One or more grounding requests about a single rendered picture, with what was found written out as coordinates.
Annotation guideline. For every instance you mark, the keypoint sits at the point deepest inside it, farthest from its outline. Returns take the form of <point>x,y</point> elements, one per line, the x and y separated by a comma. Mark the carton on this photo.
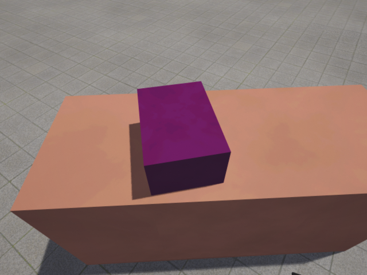
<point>182,142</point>

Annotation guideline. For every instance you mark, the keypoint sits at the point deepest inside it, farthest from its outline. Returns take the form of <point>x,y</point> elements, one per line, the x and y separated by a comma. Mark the pedestal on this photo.
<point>296,180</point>

